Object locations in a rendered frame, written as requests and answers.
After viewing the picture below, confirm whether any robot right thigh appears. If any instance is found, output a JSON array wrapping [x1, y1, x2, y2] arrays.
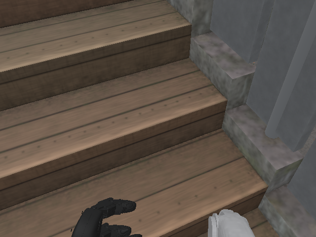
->
[[207, 211, 255, 237]]

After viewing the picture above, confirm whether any right robot shin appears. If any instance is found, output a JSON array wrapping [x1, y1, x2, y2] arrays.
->
[[218, 209, 249, 224]]

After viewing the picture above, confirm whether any robot left hand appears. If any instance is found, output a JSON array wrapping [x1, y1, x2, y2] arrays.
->
[[71, 197, 142, 237]]

